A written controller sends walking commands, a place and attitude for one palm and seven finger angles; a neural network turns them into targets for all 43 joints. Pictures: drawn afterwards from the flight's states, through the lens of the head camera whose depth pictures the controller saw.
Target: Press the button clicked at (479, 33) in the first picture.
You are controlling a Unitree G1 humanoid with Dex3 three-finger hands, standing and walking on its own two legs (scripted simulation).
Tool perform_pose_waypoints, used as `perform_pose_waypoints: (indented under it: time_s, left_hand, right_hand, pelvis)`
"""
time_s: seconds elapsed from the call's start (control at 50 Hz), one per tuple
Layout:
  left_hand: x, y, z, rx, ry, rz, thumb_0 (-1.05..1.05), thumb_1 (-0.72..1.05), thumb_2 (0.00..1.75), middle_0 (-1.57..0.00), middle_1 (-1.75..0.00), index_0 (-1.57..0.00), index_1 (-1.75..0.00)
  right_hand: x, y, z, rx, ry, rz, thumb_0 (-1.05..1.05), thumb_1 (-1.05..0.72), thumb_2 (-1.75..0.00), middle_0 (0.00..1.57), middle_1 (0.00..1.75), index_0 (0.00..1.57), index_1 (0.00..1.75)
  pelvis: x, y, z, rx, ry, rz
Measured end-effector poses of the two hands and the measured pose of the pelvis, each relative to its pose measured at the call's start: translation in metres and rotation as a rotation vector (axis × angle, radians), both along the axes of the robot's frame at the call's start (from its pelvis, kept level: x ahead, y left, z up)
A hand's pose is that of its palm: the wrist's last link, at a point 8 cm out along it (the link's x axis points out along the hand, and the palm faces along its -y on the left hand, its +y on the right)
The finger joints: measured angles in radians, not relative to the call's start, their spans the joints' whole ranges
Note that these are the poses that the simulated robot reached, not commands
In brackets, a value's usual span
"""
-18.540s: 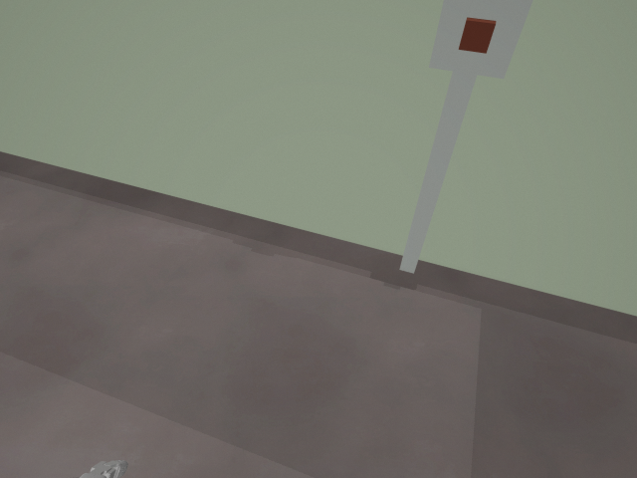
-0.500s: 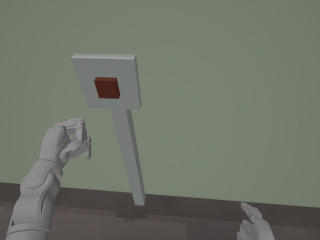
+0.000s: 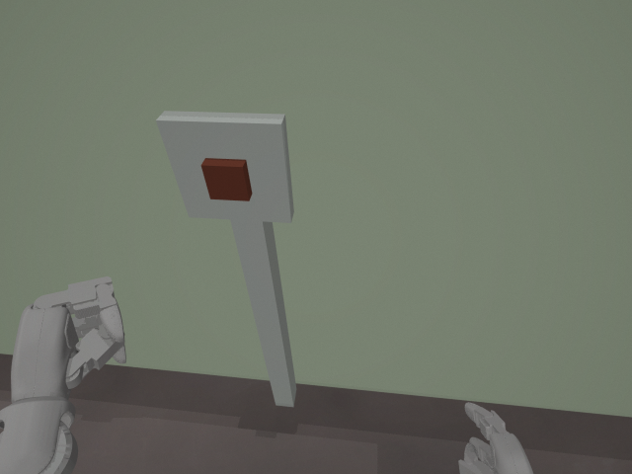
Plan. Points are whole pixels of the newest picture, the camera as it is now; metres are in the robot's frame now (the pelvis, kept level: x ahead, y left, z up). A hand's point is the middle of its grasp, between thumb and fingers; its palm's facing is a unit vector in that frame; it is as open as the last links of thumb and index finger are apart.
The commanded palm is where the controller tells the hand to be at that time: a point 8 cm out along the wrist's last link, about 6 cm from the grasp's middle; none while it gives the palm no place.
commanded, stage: draw the hand back to the body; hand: left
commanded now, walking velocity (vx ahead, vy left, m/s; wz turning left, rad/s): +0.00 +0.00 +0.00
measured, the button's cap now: (228, 178) +0.48 +0.19 +0.14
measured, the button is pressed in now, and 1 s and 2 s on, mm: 0 0 0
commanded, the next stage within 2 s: step back with the hand held close in 0.46 s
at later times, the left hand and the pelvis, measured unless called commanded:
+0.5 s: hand (80, 354) +0.18 +0.25 +0.15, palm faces +0.42 -0.84 -0.35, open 3.1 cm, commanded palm +0.12 +0.29 +0.17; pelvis +0.00 +0.01 +0.00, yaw +0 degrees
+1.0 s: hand (68, 370) +0.16 +0.26 +0.15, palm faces +0.29 -0.83 -0.48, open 3.1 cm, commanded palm +0.11 +0.30 +0.17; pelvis -0.03 +0.02 -0.01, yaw -2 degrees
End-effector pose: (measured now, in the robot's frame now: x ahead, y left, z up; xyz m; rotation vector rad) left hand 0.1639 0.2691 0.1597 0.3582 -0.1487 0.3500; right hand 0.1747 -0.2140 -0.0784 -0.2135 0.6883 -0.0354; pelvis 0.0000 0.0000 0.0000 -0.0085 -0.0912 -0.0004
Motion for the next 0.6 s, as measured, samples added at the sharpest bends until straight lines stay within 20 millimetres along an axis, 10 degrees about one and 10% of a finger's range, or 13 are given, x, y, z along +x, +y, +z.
perform_pose_waypoints:
  time_s: [0.6]
  left_hand:
    - [-0.03,0.019,0.008,0.044,-0.012,0.058,0.01,0.89,0.9,-1.31,-1.5,-1.31,-1.5]
  right_hand:
    - [0.004,0.012,0.007,-0.016,-0.03,0.015,0.01,-0.9,-0.9,0.2,0.3,0.21,0.3]
  pelvis:
    - [-0.001,0.008,-0.001,-0.008,-0.001,0.003]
